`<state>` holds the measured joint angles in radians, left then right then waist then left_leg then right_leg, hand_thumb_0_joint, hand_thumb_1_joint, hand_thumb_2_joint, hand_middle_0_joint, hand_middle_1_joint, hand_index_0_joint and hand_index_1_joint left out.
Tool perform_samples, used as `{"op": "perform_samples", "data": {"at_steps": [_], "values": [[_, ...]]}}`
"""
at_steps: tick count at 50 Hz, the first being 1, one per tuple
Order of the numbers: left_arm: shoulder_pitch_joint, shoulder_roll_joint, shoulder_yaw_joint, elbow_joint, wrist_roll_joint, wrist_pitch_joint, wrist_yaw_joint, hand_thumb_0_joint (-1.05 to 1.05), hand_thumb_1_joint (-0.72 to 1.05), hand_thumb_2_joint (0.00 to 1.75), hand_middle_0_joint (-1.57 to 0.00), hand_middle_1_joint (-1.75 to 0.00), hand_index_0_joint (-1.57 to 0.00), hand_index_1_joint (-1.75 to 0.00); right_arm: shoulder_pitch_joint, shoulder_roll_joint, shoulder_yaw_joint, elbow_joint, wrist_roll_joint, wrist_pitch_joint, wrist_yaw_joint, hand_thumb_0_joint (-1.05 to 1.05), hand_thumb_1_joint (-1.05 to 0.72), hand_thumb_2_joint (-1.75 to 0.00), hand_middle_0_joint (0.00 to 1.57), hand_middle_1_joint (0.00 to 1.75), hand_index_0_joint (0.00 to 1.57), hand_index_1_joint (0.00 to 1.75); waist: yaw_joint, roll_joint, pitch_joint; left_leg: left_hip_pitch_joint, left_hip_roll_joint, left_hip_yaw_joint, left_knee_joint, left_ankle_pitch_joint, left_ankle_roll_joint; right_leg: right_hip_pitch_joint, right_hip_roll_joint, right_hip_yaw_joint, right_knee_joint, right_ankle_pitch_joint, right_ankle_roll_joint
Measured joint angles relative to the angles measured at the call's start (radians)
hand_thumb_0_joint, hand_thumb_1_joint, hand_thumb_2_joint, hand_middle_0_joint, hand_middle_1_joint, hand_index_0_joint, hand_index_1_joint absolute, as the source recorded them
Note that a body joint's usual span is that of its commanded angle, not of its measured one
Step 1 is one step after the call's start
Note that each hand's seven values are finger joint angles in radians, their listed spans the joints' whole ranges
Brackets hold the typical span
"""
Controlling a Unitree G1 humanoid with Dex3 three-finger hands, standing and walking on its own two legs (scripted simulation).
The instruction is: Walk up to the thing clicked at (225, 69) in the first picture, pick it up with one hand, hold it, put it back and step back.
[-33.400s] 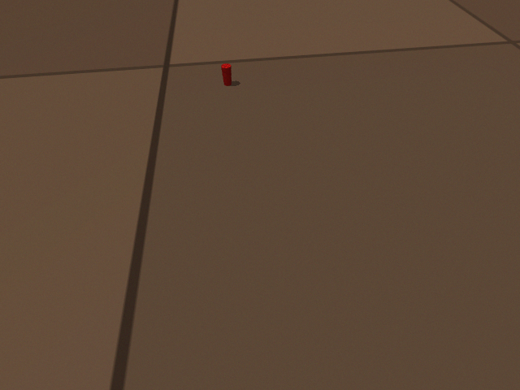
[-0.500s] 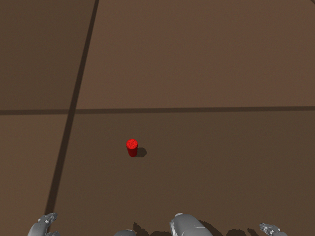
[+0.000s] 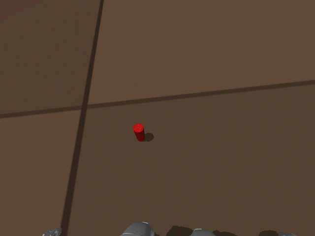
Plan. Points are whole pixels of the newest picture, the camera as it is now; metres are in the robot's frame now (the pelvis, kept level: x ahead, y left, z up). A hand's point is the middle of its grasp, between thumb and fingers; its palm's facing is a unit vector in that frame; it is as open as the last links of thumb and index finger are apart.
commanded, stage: step back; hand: left
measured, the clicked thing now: (139, 133) +0.79 +0.19 -0.69
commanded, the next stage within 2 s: stand in 1.70 s
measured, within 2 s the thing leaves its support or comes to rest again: neither
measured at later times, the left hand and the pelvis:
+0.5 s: hand out of the picture -0.09 +0.24 -0.17, palm faces -0.02 -0.92 -0.40, open 7.4 cm; pelvis -0.18 -0.03 -0.02, yaw -2 degrees
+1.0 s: hand out of the picture -0.22 +0.24 -0.15, palm faces +0.08 -0.93 -0.37, open 7.4 cm; pelvis -0.27 -0.04 +0.00, yaw +3 degrees
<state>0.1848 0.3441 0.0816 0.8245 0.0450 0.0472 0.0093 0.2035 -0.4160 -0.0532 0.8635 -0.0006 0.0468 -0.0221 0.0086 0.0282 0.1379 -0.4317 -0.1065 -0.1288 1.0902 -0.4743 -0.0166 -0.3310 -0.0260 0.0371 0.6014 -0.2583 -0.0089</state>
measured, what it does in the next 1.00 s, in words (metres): walks backwards: left foot, then right foot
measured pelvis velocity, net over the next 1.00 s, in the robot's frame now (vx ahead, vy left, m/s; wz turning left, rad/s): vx -0.27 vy -0.04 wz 0.05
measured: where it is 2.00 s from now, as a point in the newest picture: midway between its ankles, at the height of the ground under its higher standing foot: outside the picture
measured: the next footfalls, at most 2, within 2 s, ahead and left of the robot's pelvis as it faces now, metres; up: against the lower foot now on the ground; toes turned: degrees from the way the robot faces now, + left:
left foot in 0.12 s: -0.04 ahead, +0.12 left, +0.00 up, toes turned +1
right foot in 0.48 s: -0.20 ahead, -0.15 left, +0.00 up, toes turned +3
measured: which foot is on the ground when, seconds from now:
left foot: up 0.00-0.10, down 0.12-0.50, up 0.52-0.78, down 0.80-1.00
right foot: down 0.00-0.14, up 0.16-0.46, down 0.48-1.00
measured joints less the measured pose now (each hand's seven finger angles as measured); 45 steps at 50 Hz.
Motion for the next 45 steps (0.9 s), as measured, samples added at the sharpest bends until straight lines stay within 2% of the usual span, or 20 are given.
{"op": "perform_samples", "data": {"at_steps": [3, 5, 7, 8, 11, 13, 15, 20, 23, 25, 26, 27, 29, 31, 33, 36, 39, 40, 42, 45], "values": [[-0.047, 0.014, 0.002, -0.039, -0.001, -0.005, 0.011, 0.01, 0.90, 0.89, -0.20, -0.30, -0.21, -0.30, 0.018, 0.008, 0.004, 0.010, -0.007, -0.005, -0.002, 0.01, -0.90, -0.90, 0.20, 0.30, 0.20, 0.30, -0.014, 0.000, 0.023, 0.098, 0.047, 0.038, -0.201, -0.018, -0.002, -0.043, -0.004, -0.034, 0.019, 0.021, 0.004], [-0.079, 0.025, 0.000, -0.064, -0.009, -0.003, 0.012, 0.01, 0.90, 0.89, -0.20, -0.30, -0.21, -0.30, 0.024, 0.017, 0.006, 0.015, -0.012, -0.014, 0.000, 0.01, -0.90, -0.90, 0.20, 0.30, 0.20, 0.30, -0.023, -0.008, 0.040, 0.172, 0.073, 0.074, -0.385, 0.046, 0.005, -0.078, -0.013, -0.057, 0.061, 0.020, 0.011], [-0.111, 0.049, 0.002, -0.071, -0.020, 0.006, 0.011, 0.01, 0.90, 0.89, -0.20, -0.30, -0.21, -0.30, 0.008, 0.051, 0.006, 0.031, -0.021, -0.019, 0.000, 0.01, -0.90, -0.90, 0.20, 0.30, 0.20, 0.30, -0.012, -0.078, 0.077, 0.206, 0.039, 0.110, -0.455, 0.105, 0.027, -0.103, -0.049, -0.029, 0.113, 0.018, 0.013], [-0.114, 0.053, 0.004, -0.068, -0.025, 0.013, 0.012, 0.01, 0.90, 0.89, -0.20, -0.30, -0.21, -0.30, 0.004, 0.065, 0.010, 0.032, -0.027, -0.018, 0.005, 0.01, -0.90, -0.90, 0.20, 0.30, 0.20, 0.30, -0.002, -0.101, 0.081, 0.205, 0.033, 0.125, -0.453, 0.112, 0.032, -0.116, -0.040, 0.001, 0.143, -0.019, 0.003], [-0.104, 0.037, -0.003, -0.037, -0.029, 0.034, 0.014, 0.01, 0.90, 0.89, -0.20, -0.30, -0.21, -0.30, 0.007, 0.070, 0.023, 0.023, -0.036, -0.021, 0.016, 0.01, -0.90, -0.90, 0.20, 0.30, 0.21, 0.30, -0.033, -0.069, 0.054, 0.170, 0.077, 0.088, -0.444, 0.135, 0.039, -0.154, 0.072, 0.058, 0.377, -0.246, -0.004], [-0.089, 0.035, -0.004, -0.027, -0.036, 0.037, 0.009, 0.01, 0.90, 0.89, -0.20, -0.30, -0.21, -0.30, 0.002, 0.072, 0.026, 0.019, -0.042, -0.022, 0.013, 0.01, -0.90, -0.90, 0.21, 0.30, 0.21, 0.30, -0.030, -0.065, 0.032, 0.160, 0.099, 0.082, -0.481, 0.172, 0.035, -0.165, 0.121, 0.096, 0.519, -0.255, -0.010], [-0.068, 0.038, -0.003, -0.024, -0.038, 0.031, 0.003, 0.01, 0.90, 0.89, -0.20, -0.30, -0.21, -0.30, -0.015, 0.069, 0.025, 0.010, -0.040, -0.023, 0.010, 0.01, -0.90, -0.90, 0.21, 0.30, 0.21, 0.30, -0.015, -0.067, 0.016, 0.142, 0.116, 0.092, -0.507, 0.204, 0.029, -0.153, 0.136, 0.114, 0.590, -0.243, -0.005], [-0.028, 0.052, 0.002, -0.002, -0.029, 0.018, 0.001, 0.01, 0.90, 0.89, -0.20, -0.30, -0.21, -0.30, -0.081, 0.048, 0.014, -0.044, -0.037, -0.029, 0.007, 0.01, -0.90, -0.90, 0.21, 0.30, 0.21, 0.30, 0.007, -0.072, 0.027, 0.076, 0.144, 0.119, -0.495, 0.250, 0.024, -0.026, 0.084, 0.085, 0.415, -0.259, 0.034], [-0.010, 0.056, -0.001, 0.020, -0.026, 0.007, 0.000, 0.01, 0.90, 0.89, -0.20, -0.30, -0.21, -0.30, -0.122, 0.026, 0.014, -0.074, -0.033, -0.022, 0.010, 0.01, -0.90, -0.90, 0.21, 0.30, 0.21, 0.30, 0.019, -0.064, 0.038, 0.021, 0.164, 0.139, -0.443, 0.257, 0.004, 0.073, 0.041, 0.033, 0.153, -0.194, 0.029], [-0.015, 0.031, -0.003, 0.051, -0.019, -0.002, 0.001, 0.01, 0.90, 0.89, -0.20, -0.30, -0.21, -0.30, -0.150, -0.001, 0.007, -0.072, -0.024, -0.010, 0.010, 0.00, -0.90, -0.90, 0.21, 0.30, 0.21, 0.30, 0.012, 0.000, 0.059, -0.012, 0.202, 0.109, -0.392, 0.257, -0.004, 0.118, 0.071, -0.006, 0.049, -0.152, 0.011], [-0.012, 0.015, -0.008, 0.059, -0.013, -0.003, -0.002, 0.01, 0.90, 0.89, -0.20, -0.30, -0.21, -0.30, -0.154, -0.010, 0.002, -0.066, -0.019, -0.001, 0.008, 0.00, -0.90, -0.90, 0.20, 0.30, 0.21, 0.30, 0.002, 0.033, 0.061, -0.027, 0.201, 0.072, -0.371, 0.239, 0.010, 0.116, 0.088, -0.027, 0.048, -0.139, 0.004], [-0.001, 0.009, -0.014, 0.058, -0.009, -0.002, -0.009, 0.01, 0.90, 0.89, -0.20, -0.30, -0.21, -0.30, -0.146, -0.009, -0.002, -0.059, -0.015, 0.006, 0.002, 0.00, -0.90, -0.90, 0.20, 0.30, 0.21, 0.30, 0.004, 0.036, 0.047, -0.046, 0.169, 0.044, -0.319, 0.149, 0.014, 0.098, 0.082, -0.030, 0.063, -0.134, -0.003], [0.024, 0.010, -0.018, 0.055, -0.006, -0.002, -0.012, 0.01, 0.90, 0.89, -0.20, -0.30, -0.21, -0.30, -0.123, 0.006, -0.004, -0.041, -0.008, 0.014, -0.004, 0.01, -0.90, -0.90, 0.20, 0.30, 0.20, 0.30, 0.032, -0.002, 0.016, -0.074, 0.088, 0.031, -0.158, 0.007, 0.013, 0.062, 0.047, 0.002, 0.079, -0.120, -0.012], [0.037, 0.007, -0.019, 0.058, -0.004, -0.002, -0.008, 0.01, 0.90, 0.89, -0.20, -0.30, -0.21, -0.30, -0.097, 0.009, 0.001, -0.029, -0.002, 0.012, 0.000, 0.01, -0.90, -0.90, 0.20, 0.30, 0.20, 0.30, 0.037, -0.019, -0.004, -0.074, 0.034, 0.018, -0.033, -0.019, 0.019, 0.050, 0.020, 0.013, 0.053, -0.089, -0.015], [0.036, 0.006, -0.016, 0.058, 0.000, -0.008, -0.004, 0.01, 0.90, 0.89, -0.20, -0.30, -0.21, -0.30, -0.069, 0.007, 0.003, -0.019, -0.002, 0.004, 0.001, 0.01, -0.90, -0.90, 0.20, 0.30, 0.20, 0.30, 0.029, -0.019, -0.021, -0.053, 0.013, 0.013, 0.019, -0.012, 0.015, 0.032, 0.005, 0.004, 0.033, -0.061, -0.015], [0.024, 0.011, -0.012, 0.044, 0.008, -0.025, -0.002, 0.01, 0.90, 0.89, -0.20, -0.30, -0.21, -0.30, -0.030, 0.004, 0.006, 0.006, -0.009, -0.005, 0.005, 0.01, -0.90, -0.90, 0.20, 0.30, 0.20, 0.30, 0.021, 0.001, -0.032, 0.035, 0.038, 0.026, -0.088, -0.011, 0.004, 0.004, 0.004, -0.024, 0.027, -0.037, -0.010], [0.002, 0.022, -0.008, 0.028, 0.007, -0.037, -0.005, 0.01, 0.90, 0.89, -0.20, -0.30, -0.21, -0.30, 0.003, 0.014, 0.005, 0.045, -0.020, -0.012, 0.013, 0.01, -0.90, -0.90, 0.20, 0.30, 0.20, 0.30, 0.015, 0.012, -0.034, 0.148, 0.078, 0.068, -0.318, -0.034, 0.003, -0.018, -0.002, -0.066, 0.049, -0.033, -0.009], [-0.005, 0.029, -0.008, 0.025, 0.003, -0.036, -0.007, 0.01, 0.90, 0.89, -0.20, -0.30, -0.21, -0.30, 0.012, 0.021, 0.005, 0.057, -0.024, -0.018, 0.016, 0.01, -0.90, -0.90, 0.20, 0.30, 0.20, 0.30, 0.013, 0.007, -0.035, 0.195, 0.086, 0.086, -0.427, 0.001, 0.008, -0.027, -0.009, -0.077, 0.066, -0.037, -0.004], [-0.017, 0.052, -0.003, 0.035, -0.005, -0.029, -0.006, 0.01, 0.90, 0.89, -0.20, -0.30, -0.21, -0.30, 0.012, 0.061, 0.003, 0.090, -0.034, -0.029, 0.019, 0.01, -0.90, -0.90, 0.20, 0.30, 0.20, 0.30, 0.026, -0.061, -0.015, 0.245, 0.047, 0.119, -0.515, 0.123, 0.022, -0.032, -0.049, -0.046, 0.106, -0.048, 0.000], [0.014, 0.047, -0.008, 0.079, -0.016, -0.019, -0.008, 0.01, 0.90, 0.89, -0.20, -0.30, -0.21, -0.30, 0.039, 0.082, 0.014, 0.103, -0.041, -0.041, 0.033, 0.01, -0.90, -0.90, 0.20, 0.30, 0.21, 0.30, 0.008, -0.065, -0.063, 0.250, 0.057, 0.115, -0.529, 0.133, 0.043, -0.046, -0.016, -0.027, 0.174, -0.185, -0.004]]}}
